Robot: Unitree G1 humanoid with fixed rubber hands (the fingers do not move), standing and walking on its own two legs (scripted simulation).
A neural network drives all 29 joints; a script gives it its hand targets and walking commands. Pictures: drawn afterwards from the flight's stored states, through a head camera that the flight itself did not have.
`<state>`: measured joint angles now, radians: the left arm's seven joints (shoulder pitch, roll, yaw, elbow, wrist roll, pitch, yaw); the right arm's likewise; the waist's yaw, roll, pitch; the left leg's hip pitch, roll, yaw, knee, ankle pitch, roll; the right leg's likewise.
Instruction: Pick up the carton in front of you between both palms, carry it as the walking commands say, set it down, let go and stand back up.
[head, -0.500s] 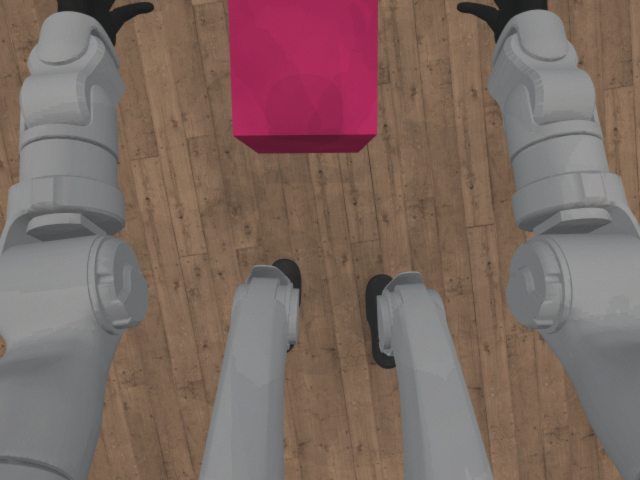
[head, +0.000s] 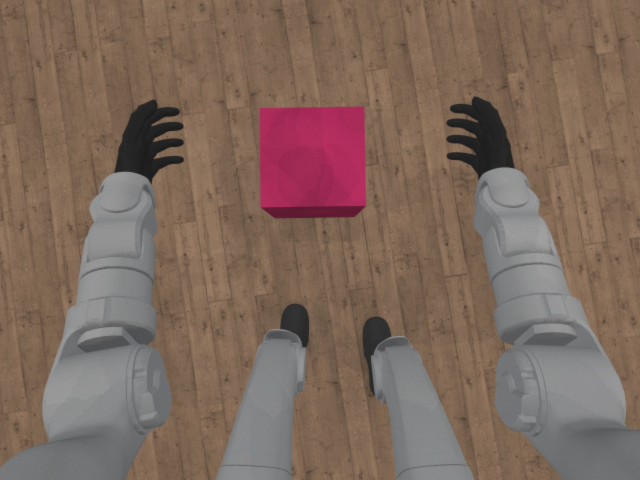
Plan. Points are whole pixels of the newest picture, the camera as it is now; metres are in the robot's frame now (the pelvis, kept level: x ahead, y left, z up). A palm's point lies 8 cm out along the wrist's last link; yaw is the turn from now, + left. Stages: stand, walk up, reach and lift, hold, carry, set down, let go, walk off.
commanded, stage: let go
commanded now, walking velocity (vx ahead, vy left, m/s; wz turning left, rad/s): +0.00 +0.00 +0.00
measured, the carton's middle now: (313, 170) +0.53 +0.05 -0.56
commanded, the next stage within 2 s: stand in 1.10 s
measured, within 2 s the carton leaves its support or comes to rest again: neither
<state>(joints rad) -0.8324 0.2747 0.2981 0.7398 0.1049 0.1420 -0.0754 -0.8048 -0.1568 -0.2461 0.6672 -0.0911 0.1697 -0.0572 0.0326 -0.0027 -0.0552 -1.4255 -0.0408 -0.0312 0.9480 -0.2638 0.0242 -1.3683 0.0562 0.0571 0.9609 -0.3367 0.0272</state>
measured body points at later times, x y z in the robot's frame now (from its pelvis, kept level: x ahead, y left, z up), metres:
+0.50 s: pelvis +0.05 -0.01 +0.08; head +0.17 -0.01 +0.52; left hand +0.27 +0.23 -0.01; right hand +0.29 -0.23 -0.02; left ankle +0.06 +0.10 -0.65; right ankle +0.03 -0.13 -0.65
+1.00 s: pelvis +0.07 -0.03 +0.09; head +0.08 -0.03 +0.54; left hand +0.24 +0.21 +0.02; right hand +0.25 -0.25 +0.02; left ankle +0.06 +0.10 -0.65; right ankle +0.03 -0.13 -0.65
